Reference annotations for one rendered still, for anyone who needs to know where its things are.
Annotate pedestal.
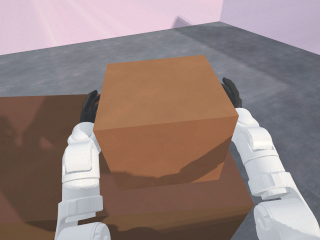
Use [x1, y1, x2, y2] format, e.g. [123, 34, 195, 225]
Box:
[0, 94, 254, 240]

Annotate robot left upper arm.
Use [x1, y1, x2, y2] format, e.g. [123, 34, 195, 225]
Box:
[57, 222, 111, 240]

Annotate robot right hand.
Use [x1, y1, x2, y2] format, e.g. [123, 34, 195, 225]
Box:
[221, 77, 242, 108]

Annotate robot left hand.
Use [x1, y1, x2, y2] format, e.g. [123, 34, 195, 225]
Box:
[79, 90, 101, 123]

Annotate robot right forearm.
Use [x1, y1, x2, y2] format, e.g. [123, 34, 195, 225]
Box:
[231, 108, 320, 234]

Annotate robot right upper arm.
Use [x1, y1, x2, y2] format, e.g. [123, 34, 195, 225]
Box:
[253, 198, 320, 240]

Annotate carton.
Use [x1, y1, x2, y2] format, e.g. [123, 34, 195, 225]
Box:
[93, 55, 239, 191]

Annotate robot left forearm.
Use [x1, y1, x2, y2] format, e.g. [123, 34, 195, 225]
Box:
[54, 122, 103, 240]

